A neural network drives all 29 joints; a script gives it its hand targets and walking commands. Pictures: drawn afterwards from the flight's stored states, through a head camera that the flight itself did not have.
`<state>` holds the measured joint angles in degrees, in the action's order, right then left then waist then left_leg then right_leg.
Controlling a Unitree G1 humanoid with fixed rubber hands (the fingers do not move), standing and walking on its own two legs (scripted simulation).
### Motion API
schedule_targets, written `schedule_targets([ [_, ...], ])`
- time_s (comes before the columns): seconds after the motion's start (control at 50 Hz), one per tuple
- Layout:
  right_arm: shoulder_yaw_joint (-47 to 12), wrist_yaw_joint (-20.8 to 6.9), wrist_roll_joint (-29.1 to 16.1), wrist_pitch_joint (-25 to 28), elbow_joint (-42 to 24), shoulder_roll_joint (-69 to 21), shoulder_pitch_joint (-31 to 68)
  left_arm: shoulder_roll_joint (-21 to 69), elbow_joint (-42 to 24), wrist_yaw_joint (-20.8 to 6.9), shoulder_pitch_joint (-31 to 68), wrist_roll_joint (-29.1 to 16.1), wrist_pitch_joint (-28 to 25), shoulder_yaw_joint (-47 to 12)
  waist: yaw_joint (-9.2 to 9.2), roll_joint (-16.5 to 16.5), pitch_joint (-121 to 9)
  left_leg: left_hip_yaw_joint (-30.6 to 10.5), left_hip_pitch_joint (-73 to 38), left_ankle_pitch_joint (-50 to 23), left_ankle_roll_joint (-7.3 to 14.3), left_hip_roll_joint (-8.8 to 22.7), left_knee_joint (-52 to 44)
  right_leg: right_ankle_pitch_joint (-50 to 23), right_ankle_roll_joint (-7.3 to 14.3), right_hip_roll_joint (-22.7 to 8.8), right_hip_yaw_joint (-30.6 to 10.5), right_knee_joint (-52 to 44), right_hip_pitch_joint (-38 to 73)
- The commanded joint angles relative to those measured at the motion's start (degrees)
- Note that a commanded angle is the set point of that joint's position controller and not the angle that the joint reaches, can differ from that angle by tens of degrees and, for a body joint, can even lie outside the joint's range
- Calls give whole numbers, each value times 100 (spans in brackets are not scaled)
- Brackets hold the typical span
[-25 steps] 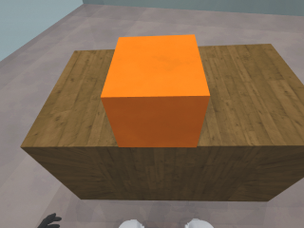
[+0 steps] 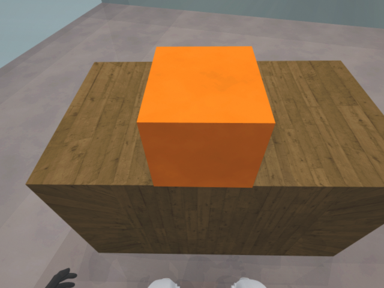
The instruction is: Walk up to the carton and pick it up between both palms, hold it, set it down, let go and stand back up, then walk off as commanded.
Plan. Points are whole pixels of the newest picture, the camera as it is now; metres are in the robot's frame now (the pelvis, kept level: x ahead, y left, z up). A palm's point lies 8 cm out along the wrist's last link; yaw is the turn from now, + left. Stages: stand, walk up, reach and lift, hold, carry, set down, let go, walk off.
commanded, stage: walk up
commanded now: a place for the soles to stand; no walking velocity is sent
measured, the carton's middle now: (203, 115) +0.55 +0.01 +0.04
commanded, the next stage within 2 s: none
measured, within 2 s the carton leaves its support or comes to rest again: neither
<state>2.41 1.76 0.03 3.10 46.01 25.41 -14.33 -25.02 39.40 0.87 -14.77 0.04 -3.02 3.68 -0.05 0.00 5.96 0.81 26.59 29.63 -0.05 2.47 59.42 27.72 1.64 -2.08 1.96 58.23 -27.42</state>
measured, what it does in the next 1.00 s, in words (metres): steps on the spot: right foot, then left foot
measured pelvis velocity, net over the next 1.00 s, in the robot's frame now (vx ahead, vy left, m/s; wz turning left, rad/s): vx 0.02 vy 0.03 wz -0.02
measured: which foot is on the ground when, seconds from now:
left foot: down 0.00-0.48, up 0.50-0.70, down 0.72-1.00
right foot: down 0.00-0.20, up 0.22-0.42, down 0.44-0.76, up 0.78-1.00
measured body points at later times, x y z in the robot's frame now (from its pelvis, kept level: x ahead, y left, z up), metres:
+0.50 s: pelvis +0.01 +0.01 +0.00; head +0.04 +0.01 +0.45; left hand +0.13 +0.34 -0.08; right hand +0.11 -0.33 -0.09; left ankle +0.03 +0.12 -0.67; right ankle +0.05 -0.12 -0.68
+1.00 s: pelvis +0.02 +0.03 +0.00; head +0.05 +0.05 +0.45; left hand +0.14 +0.37 -0.09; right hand +0.10 -0.31 -0.07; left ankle +0.05 +0.13 -0.67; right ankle +0.04 -0.11 -0.66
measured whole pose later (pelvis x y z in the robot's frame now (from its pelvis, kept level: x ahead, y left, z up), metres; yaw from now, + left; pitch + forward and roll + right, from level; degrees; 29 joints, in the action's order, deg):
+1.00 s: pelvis +0.02 +0.03 +0.00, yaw -1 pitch -3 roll -1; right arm 4.4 0.8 0.0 4.0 46.0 25.3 -15.1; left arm -27.8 39.4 0.6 -15.7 0.0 -3.3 3.7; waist -0.1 -1.1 5.7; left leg 2.5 27.2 29.5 2.6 1.8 59.2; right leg 29.5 1.0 0.0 -0.9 62.2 -28.4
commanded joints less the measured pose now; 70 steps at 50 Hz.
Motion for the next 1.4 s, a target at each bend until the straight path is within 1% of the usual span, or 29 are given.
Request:
schedule_targets([
  [0.0, 360, -55, 210, 49, -443, 1282, 1009, -2050, 356, 51, -893, 89, -301, 578, 568, -885, -409, -273, 2444, 807, 328, 13, 499, 1037, 1569, -2055, -4394, -3483, 1922],
  [0.1, 530, -141, 228, 189, -58, 1333, -212, -1646, 45, 42, 35, 129, -247, 413, -190, -405, -626, -277, -279, 119, 513, 1, -1089, -501, 965, -1212, -2410, -2033, 30],
  [0.14, 677, -111, 258, 272, 173, 1819, -981, -848, -128, 25, 620, 66, -176, 182, -658, 1808, -621, -3169, -1713, 615, 1117, 1197, -3457, 78, 96, 289, -112, 716, -1965],
  [0.16, 723, -135, 229, 257, 147, 2175, -1098, -1077, -193, 73, 789, 112, -191, 261, -696, 1466, -542, -4499, -2006, 324, 1652, 1977, -3923, 1030, 52, 401, -232, 1056, -2604],
  [0.18, 705, -113, 191, 235, 71, 2101, -818, -1274, -91, 84, 689, 120, -190, 274, -552, 763, -287, -4288, -1933, -329, 1656, 1885, -3770, 961, 0, 159, -384, 987, -2468],
  [0.26, 638, -14, 203, 231, -119, 1710, -457, -1169, 90, 5, 105, 42, -145, 290, -282, 813, -573, -2889, -1881, -3048, 944, 1476, -2942, 673, 20, 14, -311, 554, -1513],
  [0.36, 550, -63, 204, 146, -313, 1522, 84, -1050, 176, 50, -194, 45, -284, 280, 17, 1028, -942, -1851, -992, -3573, 1228, 1209, -1759, -464, 179, 60, -55, -1271, 20],
  [0.38, 472, -85, 143, 119, -458, 1351, 460, -1238, 294, 79, -623, 72, -358, 336, 311, 456, -1057, -1378, -116, -3565, 950, 848, -1002, -1207, 318, -24, -396, -1576, 1030],
  [0.42, 292, -69, 38, 124, -713, 866, 925, -1902, 455, 152, -1523, 73, -409, 586, 793, -906, -1285, -34, 1876, -1924, 242, -143, 1442, -2211, 1273, -1444, -3300, -2585, 2699],
  [0.44, 296, -29, 59, 69, -704, 905, 999, -1973, 448, 169, -1529, 12, -380, 540, 723, -780, -1175, -374, 2271, 446, 332, -226, 1186, -2313, 1554, -1892, -4141, -2837, 2871],
  [0.46, 336, -32, 160, 31, -611, 1052, 926, -2025, 380, 179, -1214, 62, -358, 561, 582, -738, -799, -342, 2369, 1030, 333, 56, 979, -1919, 1689, -2053, -4281, -2846, 2500],
  [0.62, 583, -186, 159, 92, -98, 1245, -114, -1810, -12, 86, -89, 134, -252, 435, -165, -804, -415, 49, -83, -106, 448, -19, -723, 607, 1092, -1239, -2690, -2565, -130],
  [0.66, 648, -146, 151, 157, 143, 1362, -828, -1425, -92, 54, 353, 147, -176, 298, -622, -539, -415, -523, -1365, 324, 582, 97, -1667, 1197, 749, -713, -1794, -1524, -1490],
  [0.7, 826, -74, 272, 236, 187, 2027, -1227, -692, -282, 87, 561, 121, -160, 92, -822, 1436, -263, -4023, -1912, 1469, 1053, 1703, -3985, 864, 61, 468, -61, 1225, -2940],
  [0.72, 822, -76, 196, 215, 224, 2228, -1094, -1198, -186, 96, 611, 138, -181, 241, -830, 592, -197, -4907, -1829, 1365, 1258, 1997, -4375, 912, 42, 436, -554, 1341, -2903],
  [0.78, 701, -47, 225, 190, -27, 1883, -162, -1390, 60, 32, 141, 114, -215, 332, -303, 406, -101, -3668, -1106, 70, 1234, 1669, -3687, 754, -12, -1, -397, 617, -1654],
  [0.84, 704, -65, 255, 239, -58, 1751, -401, -1249, 139, -39, -220, 110, -170, 404, -261, 771, -329, -2880, -1280, -800, 1085, 1509, -3343, 657, 70, 18, -226, 537, -1452],
  [0.92, 754, -69, 251, 234, -175, 1804, -465, -1181, 86, -30, -47, 146, -178, 349, -327, 923, -404, -3058, -1292, -1031, 1329, 1647, -3078, 864, 105, -42, -230, 114, -1368],
  [0.98, 602, -124, 162, 181, -367, 1583, 88, -1180, 271, 23, -535, 133, -335, 325, 47, 1114, -604, -1888, -632, -2071, 1233, 1276, -1999, -143, 225, 69, -95, -1476, -59],
  [1.02, 450, -136, 63, 158, -635, 1061, 625, -1641, 527, 108, -1560, 205, -436, 527, 653, -490, -1254, -589, 1275, -2615, 594, 354, 490, -802, 643, -337, -1543, -2330, 2355],
  [1.04, 314, -112, 46, 169, -737, 625, 647, -2013, 405, 139, -1588, 141, -441, 657, 684, -1439, -1017, 73, 2327, -709, 192, -285, 1417, -1322, 1060, -1423, -3816, -3110, 2706],
  [1.08, 400, -77, 141, 103, -571, 1157, 686, -2019, 308, 140, -1202, 95, -378, 568, 522, -474, -825, -329, 2372, 914, 236, -32, 1148, -1350, 1687, -1896, -4700, -3009, 2567],
  [1.14, 489, -129, 185, 175, -432, 1156, 558, -1873, 205, 148, -751, 158, -359, 541, 269, -416, -288, -253, 1935, 941, 300, 93, 612, -2348, 1451, -1656, -3773, -2674, 1793],
  [1.26, 600, -207, 147, 296, -254, 1280, -24, -1864, 18, 46, -356, 108, -251, 543, -58, -902, -293, -30, 317, 283, 473, -35, -1160, 546, 1318, -1248, -3014, -2402, 296],
  [1.28, 689, -195, 172, 330, -19, 1399, -548, -1661, -56, 5, -15, 119, -194, 420, -379, -662, -458, -312, -986, 96, 565, -88, -1671, 804, 1068, -877, -2531, -1696, -741],
  [1.3, 815, -142, 189, 389, 195, 1626, -1451, -1189, -247, 3, 456, 137, -174, 289, -947, 556, -646, -1353, -2252, 1020, 673, 365, -2783, 334, 586, -319, -1354, 10, -2040],
  [1.32, 879, -76, 223, 400, 201, 2103, -1605, -608, -314, 20, 465, 79, -207, 145, -989, 1782, -449, -4046, -2565, 1567, 958, 1700, -4084, 613, 126, 678, -307, 1444, -3201],
  [1.34, 889, -78, 149, 363, 93, 2228, -1305, -1127, -209, 61, 379, 120, -209, 198, -806, 734, -222, -4642, -2322, 955, 1028, 2109, -4235, 554, 74, 486, -517, 1542, -3147],
  [1.38, 844, -50, 107, 308, 105, 2144, -959, -1466, -108, 14, 289, 121, -174, 326, -673, 274, -202, -4502, -2143, 693, 1096, 2130, -4090, 634, 51, 135, -598, 1363, -2812],
])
